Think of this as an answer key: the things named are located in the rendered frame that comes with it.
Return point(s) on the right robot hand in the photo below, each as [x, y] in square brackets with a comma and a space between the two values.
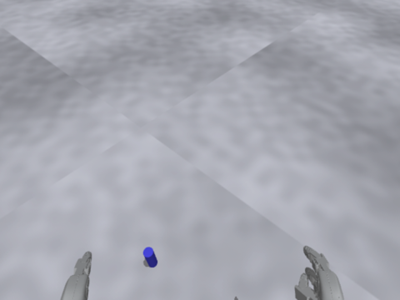
[326, 283]

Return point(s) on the left robot hand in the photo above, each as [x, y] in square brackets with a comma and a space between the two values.
[76, 287]

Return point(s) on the can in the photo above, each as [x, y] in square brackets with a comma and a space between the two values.
[150, 257]

